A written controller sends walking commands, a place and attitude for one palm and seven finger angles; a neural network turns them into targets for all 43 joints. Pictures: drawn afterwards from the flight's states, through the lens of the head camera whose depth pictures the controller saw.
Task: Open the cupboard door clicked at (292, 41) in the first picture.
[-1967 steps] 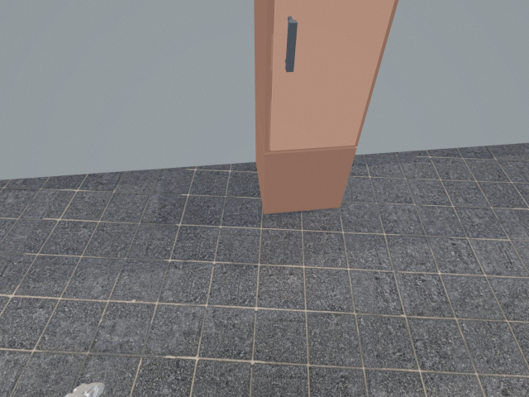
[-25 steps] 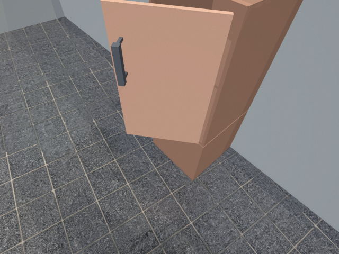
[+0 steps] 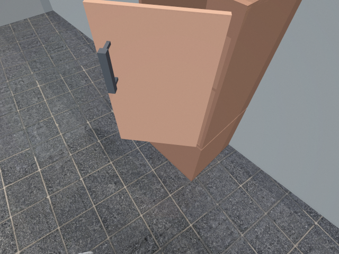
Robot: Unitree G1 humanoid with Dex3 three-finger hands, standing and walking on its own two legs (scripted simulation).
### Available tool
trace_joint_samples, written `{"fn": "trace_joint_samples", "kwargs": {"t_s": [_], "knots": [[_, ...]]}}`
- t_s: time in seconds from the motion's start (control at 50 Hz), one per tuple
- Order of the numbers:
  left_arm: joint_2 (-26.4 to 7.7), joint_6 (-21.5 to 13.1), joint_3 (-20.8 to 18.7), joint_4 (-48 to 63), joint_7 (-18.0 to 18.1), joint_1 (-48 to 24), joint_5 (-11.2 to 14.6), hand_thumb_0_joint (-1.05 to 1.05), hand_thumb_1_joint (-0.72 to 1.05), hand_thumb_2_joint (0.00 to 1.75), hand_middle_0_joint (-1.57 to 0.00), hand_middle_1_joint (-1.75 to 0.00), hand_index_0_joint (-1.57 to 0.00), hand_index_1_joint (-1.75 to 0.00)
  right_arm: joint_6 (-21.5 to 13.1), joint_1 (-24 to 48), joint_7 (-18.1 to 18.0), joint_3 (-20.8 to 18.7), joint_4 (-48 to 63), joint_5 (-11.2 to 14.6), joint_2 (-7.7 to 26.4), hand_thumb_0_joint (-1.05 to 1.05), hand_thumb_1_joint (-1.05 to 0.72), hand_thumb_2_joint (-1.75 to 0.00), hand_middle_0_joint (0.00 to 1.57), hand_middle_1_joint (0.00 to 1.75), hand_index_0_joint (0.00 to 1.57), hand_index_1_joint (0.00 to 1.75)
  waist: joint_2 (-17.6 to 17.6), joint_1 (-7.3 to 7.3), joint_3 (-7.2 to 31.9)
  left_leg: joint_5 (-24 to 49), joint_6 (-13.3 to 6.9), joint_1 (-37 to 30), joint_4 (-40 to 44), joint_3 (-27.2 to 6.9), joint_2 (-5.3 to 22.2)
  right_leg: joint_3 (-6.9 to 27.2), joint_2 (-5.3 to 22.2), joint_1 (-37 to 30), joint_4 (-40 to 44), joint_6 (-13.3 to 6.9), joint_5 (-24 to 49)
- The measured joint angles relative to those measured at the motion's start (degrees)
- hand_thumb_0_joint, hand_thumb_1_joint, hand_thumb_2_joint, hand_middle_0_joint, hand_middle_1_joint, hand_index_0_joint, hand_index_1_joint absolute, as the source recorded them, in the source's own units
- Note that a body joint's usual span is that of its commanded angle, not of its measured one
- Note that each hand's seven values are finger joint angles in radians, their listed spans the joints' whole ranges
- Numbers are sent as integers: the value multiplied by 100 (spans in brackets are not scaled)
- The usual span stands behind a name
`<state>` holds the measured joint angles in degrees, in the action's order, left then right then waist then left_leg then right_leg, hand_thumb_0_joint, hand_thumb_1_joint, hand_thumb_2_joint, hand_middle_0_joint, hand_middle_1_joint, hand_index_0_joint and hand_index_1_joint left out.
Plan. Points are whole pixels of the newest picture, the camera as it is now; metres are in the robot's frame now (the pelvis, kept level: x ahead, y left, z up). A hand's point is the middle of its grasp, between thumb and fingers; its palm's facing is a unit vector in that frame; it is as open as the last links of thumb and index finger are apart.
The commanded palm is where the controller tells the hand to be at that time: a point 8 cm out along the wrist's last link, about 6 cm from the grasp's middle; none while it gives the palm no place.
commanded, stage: come to a stop and stand still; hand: left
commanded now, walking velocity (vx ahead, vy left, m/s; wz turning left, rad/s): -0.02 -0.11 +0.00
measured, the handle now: (110, 68) +0.58 +0.21 +0.08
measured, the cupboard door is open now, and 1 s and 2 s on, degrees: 39 39 39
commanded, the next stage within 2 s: look again from close up in 0.82 s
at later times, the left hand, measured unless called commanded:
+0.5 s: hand out of the picture +0.00 +0.17 -0.17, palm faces -0.02 -0.97 -0.25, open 7.4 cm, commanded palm none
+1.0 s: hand out of the picture -0.01 +0.15 -0.17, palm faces -0.02 -0.98 -0.20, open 7.4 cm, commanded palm none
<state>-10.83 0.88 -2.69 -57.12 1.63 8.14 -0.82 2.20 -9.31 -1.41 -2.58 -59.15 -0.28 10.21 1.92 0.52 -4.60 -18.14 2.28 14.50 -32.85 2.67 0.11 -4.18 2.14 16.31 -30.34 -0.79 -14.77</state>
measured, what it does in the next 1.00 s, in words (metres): steps on the spot: left foot, then right foot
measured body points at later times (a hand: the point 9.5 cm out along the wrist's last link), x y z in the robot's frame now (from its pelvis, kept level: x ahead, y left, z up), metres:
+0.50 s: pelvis -0.02 -0.01 +0.00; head -0.02 -0.03 +0.45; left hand +0.01 +0.22 -0.15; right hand +0.02 -0.25 -0.16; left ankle -0.02 +0.11 -0.74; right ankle -0.06 -0.13 -0.74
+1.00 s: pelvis -0.02 -0.03 +0.00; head +0.00 -0.04 +0.45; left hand -0.01 +0.20 -0.15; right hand -0.04 -0.25 -0.16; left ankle -0.02 +0.11 -0.74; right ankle -0.06 -0.13 -0.74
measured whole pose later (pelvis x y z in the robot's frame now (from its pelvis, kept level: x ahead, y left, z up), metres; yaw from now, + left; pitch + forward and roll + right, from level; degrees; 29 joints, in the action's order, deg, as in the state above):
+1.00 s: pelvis -0.02 -0.03 +0.00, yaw -1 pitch +0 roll +1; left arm -9.7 -1.0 0.5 -62.9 1.4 16.3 -0.5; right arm -0.7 -17.1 -1.4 0.7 -64.7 -0.7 9.0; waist 0.3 0.6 -1.5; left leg -14.8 2.3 11.9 -27.1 3.1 3.3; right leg -0.5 -1.3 9.7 -28.6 -2.1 -18.6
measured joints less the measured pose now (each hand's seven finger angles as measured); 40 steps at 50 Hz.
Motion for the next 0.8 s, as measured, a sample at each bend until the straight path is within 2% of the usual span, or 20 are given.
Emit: {"fn": "trace_joint_samples", "kwargs": {"t_s": [0.02,0.06,0.12,0.16,0.22,0.28,0.3,0.34,0.4,0.52,0.8], "knots": [[13,26,6,-4,-12,24,25,0,90,90,-20,-30,-20,-30,-42,-41,5,5,30,-22,30,0,-91,-90,20,30,20,30,-81,15,48,284,-158,-93,269,-44,79,-57,-56,60,-127,38,-69],[-46,113,-2,-35,-13,31,47,0,90,90,-20,-30,-20,-30,-59,-59,-13,31,17,-80,-45,0,-91,-90,20,30,20,30,43,-14,55,82,-345,-69,146,-4,18,74,-36,194,-589,108,-665],[-93,213,-22,-106,-28,76,44,0,90,90,-20,-30,-20,-30,-107,-130,-79,112,26,-135,-144,0,-91,-90,20,30,20,30,81,-48,90,58,-393,-125,268,-5,4,340,-147,374,-1507,132,-1217],[-92,222,-24,-159,-52,124,52,0,90,90,-20,-30,-20,-30,-129,-162,-96,145,13,-145,-176,0,-91,-90,20,30,20,30,22,-58,107,164,-386,-171,416,-39,22,383,-173,313,-1663,152,-1258],[-81,198,-5,-235,-92,246,55,0,90,90,-20,-30,-20,-30,-148,-174,-108,119,-39,-140,-144,0,-92,-90,20,30,20,30,-69,-62,149,269,-359,-209,567,-43,55,330,-132,-6,-1159,172,-1129],[-110,126,21,-300,-108,417,46,0,90,90,-20,-30,-20,-30,-164,-203,-83,97,-88,-91,-114,0,-92,-90,20,30,20,30,-61,-70,219,232,-288,-149,477,29,48,344,-70,-512,-33,127,-235],[-105,63,45,-313,-46,483,13,0,90,90,-20,-30,-20,-30,-165,-199,-63,97,-77,-53,-85,0,-92,-90,20,30,20,30,-76,-93,235,166,-255,-58,327,71,73,390,-85,-589,194,114,-189],[-36,-37,140,-311,50,619,-12,0,90,90,-20,-30,-20,-30,-154,-195,-2,86,39,-18,7,0,-92,-90,20,30,20,30,-245,-37,217,59,-199,56,108,71,207,397,-209,-541,145,98,-363],[26,-127,245,-308,59,777,0,1,90,90,-20,-30,-20,-30,-222,-313,44,107,184,-33,81,0,-91,-90,20,30,20,30,-340,67,262,65,-176,46,74,45,231,374,-236,-510,-3,64,-483],[114,-162,337,-259,34,819,18,1,90,90,-20,-30,-20,-30,-196,-496,42,191,133,-47,103,0,-91,-90,20,30,20,30,-436,55,353,140,-135,-124,140,30,228,358,-237,-602,-117,1,-512],[103,-176,359,-357,-36,810,38,1,90,90,-20,-30,-20,-30,-237,-844,71,320,-311,-72,-27,0,-91,-90,20,30,20,30,-306,48,368,413,-28,-155,541,20,288,344,-310,-545,106,-114,-340]]}}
